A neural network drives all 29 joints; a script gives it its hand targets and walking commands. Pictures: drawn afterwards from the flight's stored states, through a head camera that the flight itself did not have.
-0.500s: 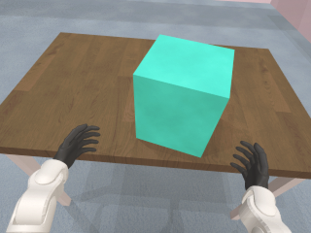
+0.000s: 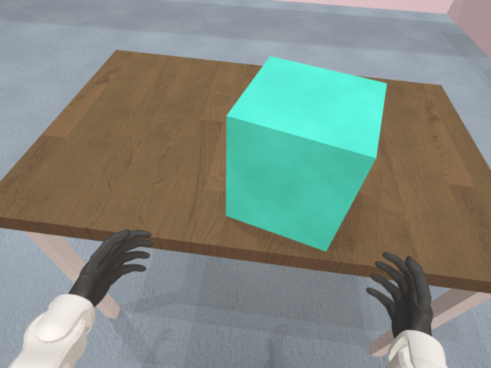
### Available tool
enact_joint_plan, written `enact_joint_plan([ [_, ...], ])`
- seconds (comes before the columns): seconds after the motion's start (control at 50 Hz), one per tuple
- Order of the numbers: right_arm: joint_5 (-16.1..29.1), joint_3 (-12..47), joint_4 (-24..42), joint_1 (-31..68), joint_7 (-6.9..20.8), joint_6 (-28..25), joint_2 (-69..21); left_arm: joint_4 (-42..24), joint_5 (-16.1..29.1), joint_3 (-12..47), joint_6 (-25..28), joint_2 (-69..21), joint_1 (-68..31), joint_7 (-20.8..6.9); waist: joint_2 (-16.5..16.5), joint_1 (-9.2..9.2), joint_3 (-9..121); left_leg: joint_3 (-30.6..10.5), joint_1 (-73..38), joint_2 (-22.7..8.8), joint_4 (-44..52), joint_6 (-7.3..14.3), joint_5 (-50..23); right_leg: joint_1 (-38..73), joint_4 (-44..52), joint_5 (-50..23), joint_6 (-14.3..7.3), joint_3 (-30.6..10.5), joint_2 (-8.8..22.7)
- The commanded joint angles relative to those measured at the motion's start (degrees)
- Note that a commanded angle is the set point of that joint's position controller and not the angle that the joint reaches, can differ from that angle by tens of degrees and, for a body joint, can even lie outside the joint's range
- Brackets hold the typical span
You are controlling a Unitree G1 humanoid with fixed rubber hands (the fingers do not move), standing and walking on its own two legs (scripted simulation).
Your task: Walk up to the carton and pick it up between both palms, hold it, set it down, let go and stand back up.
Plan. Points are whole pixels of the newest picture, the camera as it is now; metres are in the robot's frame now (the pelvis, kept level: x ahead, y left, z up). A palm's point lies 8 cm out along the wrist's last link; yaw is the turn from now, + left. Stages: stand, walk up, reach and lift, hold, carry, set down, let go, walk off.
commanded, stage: set down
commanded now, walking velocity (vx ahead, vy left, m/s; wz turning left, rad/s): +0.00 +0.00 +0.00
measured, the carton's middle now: (298, 155) +0.47 -0.05 +0.09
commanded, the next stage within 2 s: let go in 1.84 s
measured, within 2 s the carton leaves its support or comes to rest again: neither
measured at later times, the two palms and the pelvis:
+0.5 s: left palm (101, 286) +0.21 +0.25 +0.04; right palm (402, 310) +0.21 -0.19 +0.04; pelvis +0.03 +0.00 +0.00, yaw +0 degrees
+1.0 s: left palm (99, 313) +0.19 +0.25 +0.00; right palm (407, 344) +0.17 -0.20 +0.00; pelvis +0.02 -0.01 +0.00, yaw +0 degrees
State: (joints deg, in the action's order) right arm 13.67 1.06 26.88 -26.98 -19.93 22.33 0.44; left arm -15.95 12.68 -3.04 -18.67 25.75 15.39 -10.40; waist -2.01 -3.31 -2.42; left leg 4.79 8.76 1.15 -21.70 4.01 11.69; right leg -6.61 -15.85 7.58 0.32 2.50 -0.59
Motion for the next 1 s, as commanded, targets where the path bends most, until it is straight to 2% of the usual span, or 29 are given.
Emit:
enact_joint_plan([
  [0.0, -0.9, 0.58, 8.15, -4.18, 1.96, 0.2, 2.99, -7.15, 2.52, -6.96, 1.01, 8.91, 4.04, 1.3, 10.2, -0.4, -2.1, -8.88, 2.54, -9.53, 10.71, -4.01, 6.65, 9.8, -1.59, 1.69, -1.98, -4.54, 0.77],
  [0.02, -0.93, 0.58, 7.62, -4.22, 2.56, 0.61, 3.9, -6.81, 1.39, -6.15, 0.21, 7.22, 4.84, 1.57, 11.4, -0.46, -2.58, -9.17, 2.02, -9.67, 11.11, -4.49, 6.59, 9.39, -1.46, 2.4, -2.52, -4.0, 0.42],
  [0.06, -0.83, 0.74, 9.41, -4.98, 2.31, -0.11, 3.45, -8.58, 2.34, -6.47, 1.0, 8.83, 4.54, 1.38, 8.53, 0.3, -0.69, -9.04, 0.88, -9.64, 10.0, -4.5, 3.49, 9.59, -1.03, -0.01, -2.28, -4.51, 0.8],
  [0.08, -1.22, 0.93, 6.67, -4.11, 2.88, 0.14, 4.56, -5.09, 1.59, -6.89, 0.44, 7.99, 5.04, 1.31, 9.21, -0.61, -0.8, -8.18, -0.09, -9.01, 9.17, -4.66, 2.83, 8.09, -0.67, 1.26, -2.55, -4.76, 0.99],
  [0.1, -0.83, 0.41, 8.93, -5.14, 2.94, -0.41, 4.46, -7.73, 1.75, -6.6, 0.85, 7.33, 6.04, 1.73, 8.72, -0.17, -0.26, -8.34, -1.0, -9.03, 9.75, -4.84, 1.44, 8.37, -0.41, 0.05, -2.31, -4.22, 0.43],
  [0.12, -1.53, -0.23, 7.3, -5.04, 3.27, -0.88, 4.9, -6.87, 1.45, -6.98, 1.08, 8.13, 5.88, 1.98, 9.72, -0.06, 0.03, -8.24, -0.95, -8.76, 8.76, -5.25, 0.16, 8.07, -0.86, -0.15, -2.55, -4.54, 0.61],
  [0.22, -0.92, -0.34, 4.98, -6.52, 5.8, -4.36, 6.95, -9.93, 1.47, -5.63, 3.12, 6.47, 8.87, 3.24, 10.14, 0.09, 3.68, -8.12, -5.94, -8.39, 5.32, -7.07, -13.43, 4.97, -0.18, -2.76, -3.28, -4.5, 0.42],
  [0.24, -0.97, -0.5, 4.18, -5.83, 6.1, -4.73, 6.72, -9.59, 2.04, -4.99, 4.04, 6.43, 8.29, 3.39, 9.57, 0.64, 3.8, -8.46, -5.46, -8.5, 5.32, -6.95, -14.25, 4.58, -0.2, -3.15, -3.44, -4.44, 0.14],
  [0.26, -1.22, -0.17, 0.29, -6.68, 6.67, -4.45, 7.08, -7.54, 1.07, -4.78, 3.88, 4.76, 9.2, 3.61, 10.93, 0.41, 3.48, -8.55, -7.65, -8.43, 4.74, -7.51, -16.17, 3.16, 0.18, -2.31, -3.82, -4.45, 0.1],
  [0.34, -1.14, -0.24, -2.15, -8.65, 7.78, -6.96, 8.91, -3.96, -0.3, -4.36, 4.83, 3.36, 11.88, 2.96, 9.87, 1.56, 3.27, -7.79, -10.81, -7.37, 3.09, -7.87, -23.08, 2.51, 1.35, -5.59, -3.93, -3.89, -0.46],
  [0.38, -0.75, 0.44, -1.33, -10.23, 7.6, -8.68, 7.93, -6.21, -0.44, -4.67, 5.81, 4.51, 12.72, 2.85, 9.88, 1.82, 5.6, -7.72, -10.92, -6.55, 2.3, -7.71, -24.7, 4.44, 1.56, -9.32, -3.35, -4.25, 0.04],
  [0.4, -1.28, -0.39, -7.48, -8.48, 8.83, -8.56, 9.14, -1.85, -1.63, -3.9, 5.36, 2.43, 12.51, 3.29, 11.81, 1.62, 4.28, -7.89, -12.13, -6.89, 2.31, -8.42, -26.44, 1.76, 1.46, -6.77, -4.05, -3.98, -0.79],
  [0.44, -1.55, -0.59, -4.07, -8.91, 8.96, -10.55, 9.36, -3.03, -0.85, -4.25, 6.28, 3.0, 13.06, 3.1, 9.85, 1.75, 6.04, -7.51, -12.42, -6.46, 1.4, -8.39, -28.32, 2.85, 1.53, -8.58, -3.78, -3.92, -0.54],
  [0.52, -1.7, -1.05, -7.13, -8.58, 9.73, -12.87, 9.88, -0.95, -1.9, -2.88, 6.8, 1.85, 13.26, 3.36, 11.15, 1.51, 5.95, -7.29, -13.07, -6.54, 1.56, -8.51, -29.43, 2.32, 1.69, -8.56, -4.24, -3.46, -1.09],
  [0.54, -1.46, -0.97, -6.21, -8.21, 9.37, -13.3, 8.45, -0.25, -1.19, -2.92, 7.05, 2.95, 12.13, 2.7, 9.93, 2.24, 5.65, -6.83, -11.53, -5.94, 1.65, -7.79, -26.93, 3.19, 2.15, -8.92, -3.78, -3.9, -0.24],
  [0.56, -2.42, -1.57, -10.95, -7.94, 9.97, -12.43, 10.11, 3.45, -2.02, -2.39, 6.12, 1.46, 12.89, 3.0, 10.29, 2.24, 3.59, -7.18, -11.85, -6.6, 2.43, -8.3, -25.54, 1.98, 1.82, -6.97, -4.14, -3.43, -0.8],
  [0.58, -2.01, -0.9, -9.88, -8.14, 9.93, -12.73, 9.48, 1.32, -1.99, -2.59, 6.8, 2.18, 11.93, 3.04, 10.73, 2.11, 3.82, -6.77, -11.42, -5.96, 1.96, -7.99, -26.7, 2.52, 1.71, -7.73, -3.99, -3.64, -0.54],
  [0.62, -2.28, -0.9, -11.74, -6.2, 10.65, -12.81, 9.69, 4.26, -2.12, -2.27, 6.82, 1.74, 10.95, 3.17, 11.26, 1.75, 3.81, -6.67, -9.95, -6.1, 2.73, -7.89, -23.36, 2.83, 1.5, -5.06, -4.17, -3.43, -0.4],
  [0.64, -2.43, -1.74, -9.85, -7.05, 10.58, -13.44, 9.77, 1.55, -1.59, -2.26, 7.44, 2.3, 10.83, 3.45, 11.24, 2.1, 5.69, -6.64, -10.71, -6.08, 2.71, -7.87, -23.47, 3.41, 1.4, -6.39, -4.26, -3.52, -0.21],
  [0.7, -2.68, -2.64, -11.31, -3.74, 11.82, -14.27, 10.76, 2.09, -2.54, -1.72, 7.73, 1.4, 10.11, 4.55, 12.77, 1.42, 4.87, -6.44, -8.93, -6.1, 3.19, -7.89, -23.67, 2.91, 0.73, -5.15, -4.56, -2.87, -1.12],
  [0.74, -2.92, -3.29, -11.02, -3.51, 11.72, -14.95, 9.71, 2.02, -1.09, -0.86, 8.1, 2.24, 9.4, 4.59, 11.03, 2.1, 5.33, -6.63, -6.97, -6.34, 3.7, -7.48, -19.28, 4.12, 0.47, -5.03, -4.09, -3.51, -0.45],
  [0.78, -3.48, -3.32, -13.75, -2.98, 12.34, -14.81, 10.19, 5.6, -1.86, -0.46, 7.77, 1.12, 9.81, 4.8, 9.95, 2.12, 4.29, -6.8, -6.61, -6.49, 4.42, -7.43, -16.51, 3.39, 0.82, -4.16, -4.28, -2.98, -0.62],
  [0.82, -4.42, -3.77, -17.8, -1.33, 13.23, -14.19, 11.07, 8.11, -2.77, 0.39, 7.02, -0.09, 8.27, 5.32, 11.01, 2.38, 1.96, -7.26, -5.03, -7.26, 6.27, -6.91, -11.74, 2.74, 0.41, -1.62, -4.52, -2.46, -1.14],
  [0.86, -4.58, -4.79, -16.81, 0.21, 13.29, -14.75, 10.92, 7.41, -2.44, 0.83, 7.13, 0.06, 6.74, 5.51, 11.17, 2.89, 2.82, -7.26, -3.24, -7.05, 6.73, -6.93, -8.42, 4.28, -0.08, -1.08, -4.1, -2.75, -0.81],
  [0.9, -5.29, -5.36, -18.87, 0.29, 14.28, -14.95, 12.19, 7.81, -3.39, 1.16, 6.77, -0.69, 7.34, 6.51, 13.13, 2.41, 2.95, -7.85, -3.71, -7.66, 7.21, -7.3, -8.98, 3.75, -0.99, -0.87, -4.51, -2.16, -1.38],
  [0.92, -5.66, -4.84, -19.65, 1.34, 14.49, -15.29, 12.11, 9.01, -3.3, 0.96, 6.86, -0.22, 6.69, 6.31, 11.52, 2.46, 1.69, -6.96, -3.01, -7.03, 6.85, -7.0, -8.84, 2.79, -0.18, -0.32, -4.62, -2.06, -1.2],
  [0.94, -5.68, -5.86, -18.75, 1.28, 14.73, -16.08, 12.16, 8.21, -3.38, 1.27, 7.11, -0.7, 6.67, 6.67, 11.79, 2.0, 3.25, -6.88, -3.51, -7.01, 6.95, -6.99, -8.27, 3.58, -0.33, -0.54, -4.33, -2.39, -1.18],
  [0.96, -5.55, -5.45, -22.02, 2.27, 15.35, -16.23, 12.41, 9.81, -4.15, 1.78, 7.08, -1.81, 6.79, 7.07, 12.74, 2.1, 2.32, -7.59, -2.91, -7.38, 7.45, -7.46, -8.81, 2.98, -1.02, -0.19, -4.31, -1.97, -1.51],
  [0.98, -5.4, -5.55, -19.94, 1.9, 15.05, -16.79, 12.3, 8.4, -3.18, 2.64, 7.49, -0.87, 6.15, 6.99, 12.03, 3.01, 3.37, -7.37, -3.48, -7.29, 7.02, -7.81, -9.46, 3.74, -1.21, -1.59, -3.81, -1.89, -1.26],
])
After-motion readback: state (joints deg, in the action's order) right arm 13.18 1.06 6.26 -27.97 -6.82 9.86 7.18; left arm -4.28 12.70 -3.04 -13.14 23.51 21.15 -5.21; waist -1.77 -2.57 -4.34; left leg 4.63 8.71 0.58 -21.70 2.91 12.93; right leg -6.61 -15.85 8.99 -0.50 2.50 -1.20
